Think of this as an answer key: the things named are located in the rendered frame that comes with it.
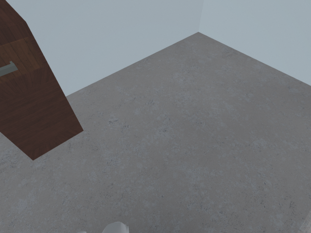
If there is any left robot thigh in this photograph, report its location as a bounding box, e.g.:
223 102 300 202
102 222 129 233

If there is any drawer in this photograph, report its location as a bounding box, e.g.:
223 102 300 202
0 37 43 83

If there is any cabinet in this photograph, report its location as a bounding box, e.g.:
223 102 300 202
0 0 84 160

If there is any handle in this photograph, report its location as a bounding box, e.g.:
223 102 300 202
0 61 18 76

